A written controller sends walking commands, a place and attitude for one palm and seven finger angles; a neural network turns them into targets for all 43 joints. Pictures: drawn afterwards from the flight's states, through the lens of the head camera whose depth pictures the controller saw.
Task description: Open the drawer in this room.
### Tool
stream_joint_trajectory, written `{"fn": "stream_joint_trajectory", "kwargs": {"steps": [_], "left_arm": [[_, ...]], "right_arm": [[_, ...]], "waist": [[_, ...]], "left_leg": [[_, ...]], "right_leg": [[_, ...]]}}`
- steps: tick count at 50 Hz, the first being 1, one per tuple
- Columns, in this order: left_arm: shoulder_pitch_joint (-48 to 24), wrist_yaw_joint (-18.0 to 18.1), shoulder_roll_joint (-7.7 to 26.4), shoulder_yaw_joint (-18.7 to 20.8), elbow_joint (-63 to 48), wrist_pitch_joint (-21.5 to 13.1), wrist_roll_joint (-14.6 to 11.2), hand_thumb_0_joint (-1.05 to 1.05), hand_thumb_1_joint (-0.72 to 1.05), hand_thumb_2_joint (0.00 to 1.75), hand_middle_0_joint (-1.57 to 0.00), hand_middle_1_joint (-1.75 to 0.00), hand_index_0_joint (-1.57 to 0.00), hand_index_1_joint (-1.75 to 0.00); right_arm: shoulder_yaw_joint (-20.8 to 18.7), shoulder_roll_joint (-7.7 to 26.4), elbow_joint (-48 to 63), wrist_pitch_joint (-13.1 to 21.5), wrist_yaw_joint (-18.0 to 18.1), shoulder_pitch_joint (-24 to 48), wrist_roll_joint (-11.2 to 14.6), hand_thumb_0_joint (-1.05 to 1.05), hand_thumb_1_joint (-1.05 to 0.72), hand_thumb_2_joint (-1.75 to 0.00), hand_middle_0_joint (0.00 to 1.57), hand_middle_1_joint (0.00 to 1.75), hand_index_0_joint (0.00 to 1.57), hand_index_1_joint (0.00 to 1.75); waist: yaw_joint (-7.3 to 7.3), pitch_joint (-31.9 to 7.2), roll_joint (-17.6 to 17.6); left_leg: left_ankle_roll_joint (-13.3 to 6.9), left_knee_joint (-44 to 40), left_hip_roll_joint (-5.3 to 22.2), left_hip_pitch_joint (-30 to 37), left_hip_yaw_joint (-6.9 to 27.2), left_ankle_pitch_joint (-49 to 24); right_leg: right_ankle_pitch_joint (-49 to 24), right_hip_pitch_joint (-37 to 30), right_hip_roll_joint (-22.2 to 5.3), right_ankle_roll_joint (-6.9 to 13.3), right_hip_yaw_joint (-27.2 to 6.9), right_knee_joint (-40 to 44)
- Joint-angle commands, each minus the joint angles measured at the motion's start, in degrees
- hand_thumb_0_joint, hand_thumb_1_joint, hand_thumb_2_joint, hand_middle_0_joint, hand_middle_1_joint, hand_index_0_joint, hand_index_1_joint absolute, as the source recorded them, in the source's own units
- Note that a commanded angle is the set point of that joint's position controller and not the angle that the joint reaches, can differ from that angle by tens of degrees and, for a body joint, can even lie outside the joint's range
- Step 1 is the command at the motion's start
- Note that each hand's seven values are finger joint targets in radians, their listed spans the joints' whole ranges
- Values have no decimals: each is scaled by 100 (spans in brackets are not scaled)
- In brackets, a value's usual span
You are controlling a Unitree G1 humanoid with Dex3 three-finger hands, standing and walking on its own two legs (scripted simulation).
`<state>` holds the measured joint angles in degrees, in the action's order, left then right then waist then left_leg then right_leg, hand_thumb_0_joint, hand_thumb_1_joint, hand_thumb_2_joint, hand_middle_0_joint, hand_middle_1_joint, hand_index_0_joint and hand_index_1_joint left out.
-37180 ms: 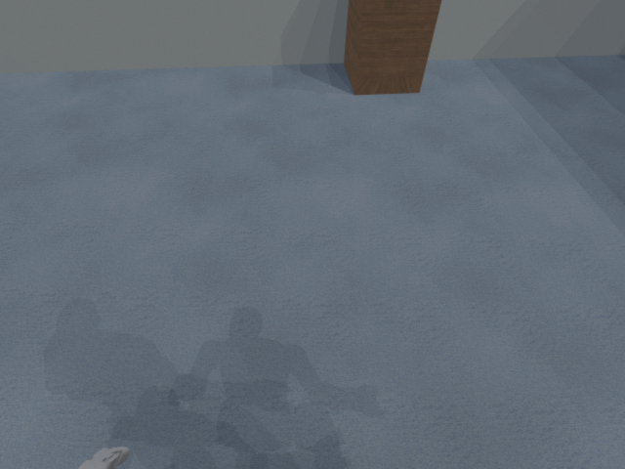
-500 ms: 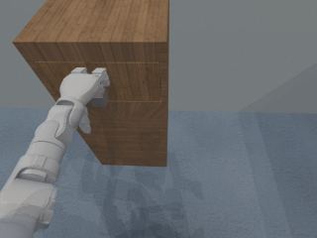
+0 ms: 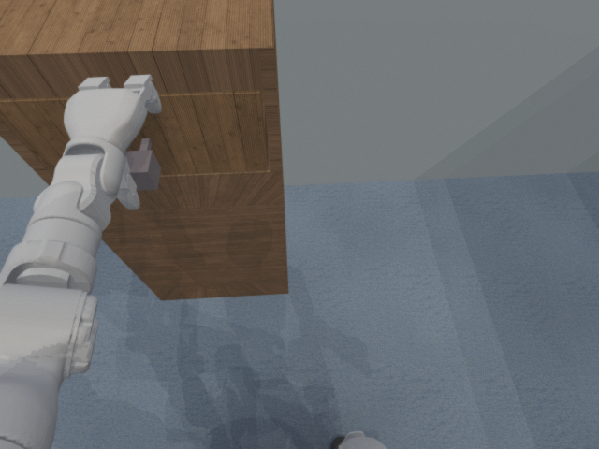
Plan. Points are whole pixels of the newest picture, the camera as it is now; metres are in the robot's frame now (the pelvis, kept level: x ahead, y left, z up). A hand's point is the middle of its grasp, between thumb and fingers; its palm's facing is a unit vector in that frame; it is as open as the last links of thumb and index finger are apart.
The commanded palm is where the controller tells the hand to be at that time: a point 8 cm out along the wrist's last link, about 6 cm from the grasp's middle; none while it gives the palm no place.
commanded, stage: move the hooked fingers above the handle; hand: left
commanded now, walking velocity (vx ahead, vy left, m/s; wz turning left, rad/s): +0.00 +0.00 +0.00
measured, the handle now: (142, 160) +0.55 +0.22 +0.01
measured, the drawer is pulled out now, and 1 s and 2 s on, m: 0.00 0.00 0.00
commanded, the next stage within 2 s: none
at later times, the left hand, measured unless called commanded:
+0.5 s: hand (119, 139) +0.52 +0.21 +0.09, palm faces +0.06 +0.01 -1.00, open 13.6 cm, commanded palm +0.49 +0.23 +0.13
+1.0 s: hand (109, 144) +0.52 +0.23 +0.08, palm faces +0.00 +0.02 -1.00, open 13.6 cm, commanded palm +0.49 +0.23 +0.13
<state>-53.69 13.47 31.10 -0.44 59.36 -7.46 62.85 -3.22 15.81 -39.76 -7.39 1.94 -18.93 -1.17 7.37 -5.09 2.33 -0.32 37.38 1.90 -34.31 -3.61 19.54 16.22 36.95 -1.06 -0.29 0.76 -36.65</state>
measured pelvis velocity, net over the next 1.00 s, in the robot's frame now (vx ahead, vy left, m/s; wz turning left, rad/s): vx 0.00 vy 0.00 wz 0.00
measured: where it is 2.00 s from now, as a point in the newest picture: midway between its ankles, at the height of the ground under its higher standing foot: outside the picture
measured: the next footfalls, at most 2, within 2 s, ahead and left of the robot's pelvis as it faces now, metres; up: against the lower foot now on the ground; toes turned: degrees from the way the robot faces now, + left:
none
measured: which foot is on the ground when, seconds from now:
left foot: down 0.00-1.00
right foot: down 0.00-1.00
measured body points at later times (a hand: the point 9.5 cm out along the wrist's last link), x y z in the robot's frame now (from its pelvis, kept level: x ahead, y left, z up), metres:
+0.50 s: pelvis +0.00 +0.01 +0.00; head +0.10 -0.01 +0.44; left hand +0.51 +0.21 +0.14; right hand +0.03 -0.27 -0.14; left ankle -0.03 +0.12 -0.72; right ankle +0.00 -0.13 -0.72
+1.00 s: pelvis +0.00 +0.00 +0.00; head +0.11 -0.01 +0.43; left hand +0.51 +0.23 +0.14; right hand +0.01 -0.28 -0.14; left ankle -0.03 +0.12 -0.72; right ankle +0.00 -0.13 -0.72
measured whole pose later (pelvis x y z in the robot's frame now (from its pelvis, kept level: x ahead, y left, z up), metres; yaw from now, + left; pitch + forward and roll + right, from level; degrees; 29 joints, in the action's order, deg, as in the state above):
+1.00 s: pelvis +0.00 +0.00 +0.00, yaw +0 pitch +18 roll -1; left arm -56.1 13.6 31.9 -2.6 61.8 -3.6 62.1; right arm -3.5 15.9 -40.7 -7.0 1.4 -20.3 -0.8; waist 6.3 -5.8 3.2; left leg -0.6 39.2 2.0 -37.0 -3.0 20.5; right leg 16.6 38.8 -1.0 -0.7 1.2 -37.1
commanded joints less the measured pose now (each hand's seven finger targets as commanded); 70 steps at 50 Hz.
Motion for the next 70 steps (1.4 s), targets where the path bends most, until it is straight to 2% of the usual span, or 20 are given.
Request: {"fn": "stream_joint_trajectory", "kwargs": {"steps": [1, 6, 9, 13, 15, 19, 24, 26, 30, 34, 37, 44, 47, 49, 51, 55, 59, 61, 67, 70], "left_arm": [[-2126, 184, 1762, 475, -319, 576, -20, 0, -50, 30, -30, -120, -30, -120], [-2327, -460, 1115, -128, -656, 410, -282, 0, -50, 30, -30, -120, -30, -120], [-2788, -636, 981, -223, -1692, -177, -396, 0, -50, 30, -30, -120, -30, -120], [-2770, -272, 1577, 390, -1879, -627, -317, 0, -50, 30, -30, -120, -30, -120], [-2816, 95, 1828, 616, -1489, -485, -220, 0, -50, 30, -30, -120, -30, -120], [-2772, 674, 1900, 644, -822, 284, 30, 0, -50, 30, -30, -120, -30, -120], [-2421, 91, 1369, 78, -132, 1004, -77, 0, -50, 30, -30, -120, -30, -120], [-2398, -148, 1618, 250, -40, 1001, -127, 0, -50, 30, -30, -120, -30, -120], [-2526, -582, 1316, -82, -445, 557, -201, 0, -50, 30, -30, -120, -30, -120], [-2866, -634, 1451, 70, -1592, -370, -204, 0, -50, 30, -30, -120, -30, -120], [-2872, -298, 1645, 359, -1728, -627, -205, 0, -50, 30, -30, -120, -30, -120], [-2803, 457, 1997, 615, -778, 255, -49, 0, -50, 30, -30, -120, -30, -120], [-2922, 214, 1416, 71, -565, 609, -60, 0, -50, 30, -30, -120, -30, -120], [-2903, -101, 1109, -164, -727, 613, -182, 0, -50, 30, -30, -120, -30, -120], [-2465, -330, 1425, 133, -437, 594, -244, 0, -50, 30, -30, -120, -30, -120], [-2415, -648, 1123, -157, -636, 264, -257, 0, -50, 30, -30, -120, -30, -120], [-2721, -445, 1500, 257, -1505, -359, -213, 0, -50, 30, -30, -120, -30, -120], [-2646, -177, 2101, 780, -1505, -444, -177, 0, -50, 30, -30, -120, -30, -120], [-2382, 503, 2371, 1032, -1278, 154, -4, 0, -50, 30, -30, -120, -30, -120], [-2162, 272, 1577, 395, -965, 551, -84, 0, -50, 30, -30, -120, -30, -120]], "right_arm": [[-293, 864, 348, 88, -39, -686, 27, 0, -90, -90, 20, 30, 20, 30], [-367, 919, 351, 68, 59, -841, 110, 0, -90, -90, 20, 30, 20, 30], [-414, 854, 369, 85, 116, -841, 67, 0, -90, -90, 20, 30, 20, 30], [-395, 802, 258, 89, 114, -881, 3, 0, -90, -90, 20, 30, 20, 30], [-314, 799, 204, 97, 80, -811, 17, 0, -90, -90, 20, 30, 20, 30], [-252, 824, 193, 145, -52, -702, -30, 0, -90, -90, 20, 30, 20, 30], [-318, 901, 276, 68, -71, -861, 82, 0, -90, -90, 20, 30, 20, 30], [-283, 952, 289, -20, -4, -818, 108, 0, -90, -90, 20, 30, 20, 30], [-243, 920, 449, 28, 139, -693, 154, 0, -90, -90, 20, 30, 20, 30], [-299, 797, 521, 107, 216, -741, 75, 0, -90, -90, 20, 30, 20, 30], [-343, 774, 398, 147, 172, -843, 18, 0, -90, -90, 20, 30, 20, 30], [-290, 875, 209, 169, 2, -875, -4, 0, -90, -90, 20, 30, 20, 30], [-345, 896, 193, 153, -24, -973, 46, 0, -90, -90, 20, 30, 20, 30], [-397, 902, 193, 128, -19, -1018, 64, 0, -90, -90, 20, 30, 20, 30], [-360, 949, 198, 48, 21, -996, 83, 0, -90, -90, 20, 30, 20, 30], [-297, 905, 284, 37, 87, -830, 130, 0, -90, -90, 20, 30, 20, 30], [-323, 800, 380, 108, 124, -851, 49, 0, -90, -90, 20, 30, 20, 30], [-305, 826, 363, 108, 135, -833, 18, 0, -90, -90, 20, 30, 20, 30], [-297, 840, 344, 127, 12, -730, -38, 0, -90, -90, 20, 30, 20, 30], [-355, 855, 296, 124, -49, -814, 25, 0, -90, -90, 20, 30, 20, 30]], "waist": [[-265, -2764, -114], [29, -2598, -544], [37, -2693, -26], [-103, -2532, 319], [-120, -2094, 319], [-189, -2393, 429], [-83, -2867, -217], [-80, -2768, -550], [55, -2097, -615], [-24, -2492, 169], [-65, -2613, 427], [-93, -2686, 295], [63, -2895, 145], [95, -3080, 32], [10, -2887, -290], [39, -1991, -283], [-107, -2538, 260], [-204, -2613, 230], [-335, -3175, 275], [-197, -3055, 201]], "left_leg": [[-173, -153, -322, 808, 5, -2523], [-255, -266, -259, 1126, 48, -2315], [-271, -261, -254, 1642, 172, -2491], [-200, -145, -263, 1645, 293, -2707], [-155, -179, -280, 1204, 310, -2376], [-107, -102, -299, 970, 204, -2417], [-161, -120, -236, 1138, 56, -2707], [-204, -180, -251, 1033, 41, -2582], [-277, -320, -281, 904, 53, -1876], [-261, -164, -283, 1400, 156, -2224], [-196, -13, -262, 1495, 254, -2517], [-155, 31, -313, 906, 152, -2416], [-171, 26, -262, 1210, 146, -2681], [-198, 16, -231, 1534, 159, -2877], [-226, -55, -258, 1300, 124, -2788], [-249, -248, -278, 1011, 129, -2047], [-231, -94, -287, 1352, 191, -2517], [-204, -31, -291, 1174, 202, -2626], [-162, 71, -305, 967, 96, -3003], [-149, 30, -213, 1322, 91, -3310]], "right_leg": [[-2369, -1929, 279, 191, 81, 132], [-2282, -1855, 278, 116, 18, 428], [-2067, -1572, 295, 153, -13, 440], [-1844, -1273, 331, 222, 58, 281], [-1563, -1063, 330, 253, 138, 202], [-1636, -1086, 320, 246, 214, 41], [-2292, -1646, 307, 138, 141, 191], [-2321, -1802, 303, 123, 101, 253], [-1898, -1633, 258, 104, 37, 454], [-1856, -1440, 277, 173, -42, 321], [-1763, -1152, 318, 206, 14, 187], [-1925, -1280, 308, 192, 116, 40], [-2153, -1342, 325, 149, 107, 141], [-2283, -1437, 338, 129, 73, 253], [-2399, -1683, 339, 131, 58, 294], [-1839, -1384, 316, 150, 58, 441], [-1974, -1406, 327, 206, -3, 242], [-2071, -1480, 324, 215, 8, 125], [-2557, -1836, 287, 170, 65, -92], [-2605, -1673, 317, 138, 121, 67]]}}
